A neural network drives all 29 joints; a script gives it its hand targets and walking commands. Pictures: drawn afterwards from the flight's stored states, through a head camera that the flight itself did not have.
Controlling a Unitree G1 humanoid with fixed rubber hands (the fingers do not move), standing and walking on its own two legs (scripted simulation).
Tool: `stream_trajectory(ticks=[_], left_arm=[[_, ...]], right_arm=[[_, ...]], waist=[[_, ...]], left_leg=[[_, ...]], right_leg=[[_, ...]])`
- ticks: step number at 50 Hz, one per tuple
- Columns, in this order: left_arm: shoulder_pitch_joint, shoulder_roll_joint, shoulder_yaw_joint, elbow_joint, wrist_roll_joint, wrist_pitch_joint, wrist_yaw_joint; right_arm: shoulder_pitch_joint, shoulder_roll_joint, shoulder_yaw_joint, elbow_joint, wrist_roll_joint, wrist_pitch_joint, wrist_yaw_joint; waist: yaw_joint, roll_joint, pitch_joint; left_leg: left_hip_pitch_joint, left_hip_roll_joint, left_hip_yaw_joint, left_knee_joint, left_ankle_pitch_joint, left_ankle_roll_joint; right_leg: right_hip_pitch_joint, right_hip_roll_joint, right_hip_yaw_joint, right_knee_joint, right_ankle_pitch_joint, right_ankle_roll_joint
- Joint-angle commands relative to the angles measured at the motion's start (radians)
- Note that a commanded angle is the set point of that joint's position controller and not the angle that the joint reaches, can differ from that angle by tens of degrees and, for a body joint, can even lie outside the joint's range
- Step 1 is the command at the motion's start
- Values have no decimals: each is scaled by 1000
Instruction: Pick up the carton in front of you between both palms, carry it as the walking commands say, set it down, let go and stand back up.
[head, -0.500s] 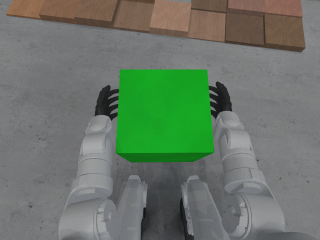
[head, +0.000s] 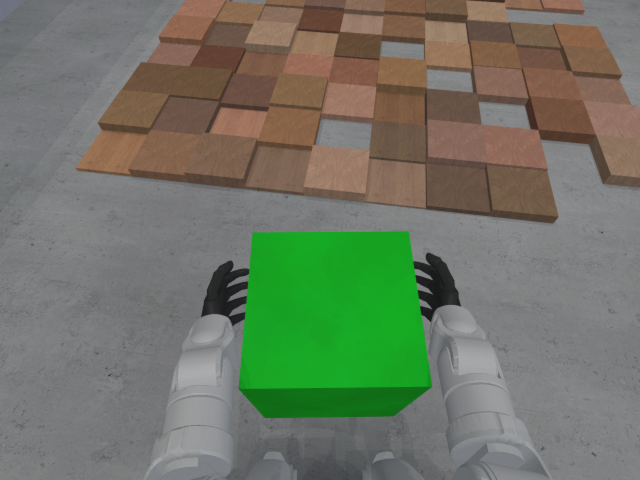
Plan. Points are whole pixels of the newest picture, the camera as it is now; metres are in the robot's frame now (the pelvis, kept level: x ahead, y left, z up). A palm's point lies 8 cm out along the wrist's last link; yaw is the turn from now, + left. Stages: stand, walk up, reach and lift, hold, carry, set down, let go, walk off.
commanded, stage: reach and lift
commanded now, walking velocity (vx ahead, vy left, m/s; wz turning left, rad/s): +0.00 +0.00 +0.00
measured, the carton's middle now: (330, 333) +0.33 +0.00 -0.09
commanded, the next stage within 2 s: hold in 1.34 s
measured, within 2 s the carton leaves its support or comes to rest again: neither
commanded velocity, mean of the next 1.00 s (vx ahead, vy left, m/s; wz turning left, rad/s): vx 0.00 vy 0.00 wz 0.00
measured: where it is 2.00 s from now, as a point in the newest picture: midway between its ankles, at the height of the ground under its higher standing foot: outside the picture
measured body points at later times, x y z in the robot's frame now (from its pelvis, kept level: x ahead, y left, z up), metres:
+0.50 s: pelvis +0.01 +0.00 +0.06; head -0.03 +0.00 +0.51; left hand +0.31 +0.15 +0.08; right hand +0.32 -0.15 +0.08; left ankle +0.04 +0.12 -0.68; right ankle +0.03 -0.12 -0.68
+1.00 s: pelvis +0.02 +0.00 +0.06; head -0.01 +0.00 +0.51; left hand +0.32 +0.15 +0.09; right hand +0.33 -0.15 +0.09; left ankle +0.04 +0.12 -0.68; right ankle +0.03 -0.12 -0.68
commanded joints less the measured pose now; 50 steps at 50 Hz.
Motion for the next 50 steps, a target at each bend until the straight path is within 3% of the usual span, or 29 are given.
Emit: stream_trajectory(ticks=[1,12,18,23,32,50], left_arm=[[-462,-1000,-586,7,-129,18,-234],[-363,-993,-629,-131,-146,163,-256],[-355,-958,-554,-111,-116,237,-269],[-441,-955,-488,-83,-83,243,-281],[-503,-960,-509,-113,-87,240,-289],[-339,-932,-562,-240,-120,279,-271]], right_arm=[[-426,1018,589,46,116,32,247],[-330,996,638,-98,137,177,268],[-321,964,566,-88,108,252,282],[-413,963,505,-58,81,257,297],[-469,979,523,-85,83,254,297],[-305,944,572,-209,118,292,283]], waist=[[2,12,-388],[0,13,-178],[-4,9,2],[4,10,48],[3,6,-25],[2,12,-42]], left_leg=[[399,-79,-34,-188,303,13],[679,-57,-37,-426,372,10],[721,-47,-26,-525,244,10],[721,-41,-15,-542,148,17],[763,-43,-11,-541,176,17],[851,-53,-17,-576,392,1]], right_leg=[[306,79,25,-200,298,-13],[597,49,30,-446,372,-10],[631,41,17,-544,251,-17],[628,34,8,-559,154,-23],[677,35,10,-561,184,-18],[772,48,15,-594,398,-4]])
